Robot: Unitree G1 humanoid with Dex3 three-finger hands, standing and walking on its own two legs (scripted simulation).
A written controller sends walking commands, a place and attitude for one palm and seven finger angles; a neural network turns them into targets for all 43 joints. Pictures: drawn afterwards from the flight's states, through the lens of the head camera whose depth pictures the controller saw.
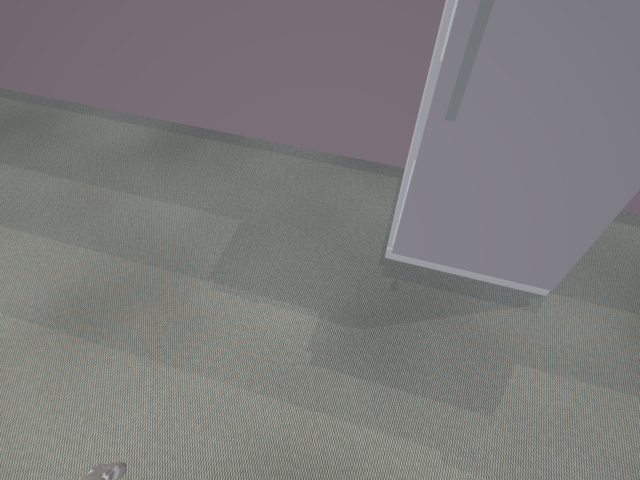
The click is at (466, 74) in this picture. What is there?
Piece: fridge door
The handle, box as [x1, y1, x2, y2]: [444, 0, 494, 121]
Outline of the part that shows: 494,0 479,0 444,119 454,121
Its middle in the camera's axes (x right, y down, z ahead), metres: +0.34 -0.48 +0.82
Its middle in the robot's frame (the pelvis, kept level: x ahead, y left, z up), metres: +0.97 -0.28 +0.18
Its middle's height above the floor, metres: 0.96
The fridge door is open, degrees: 0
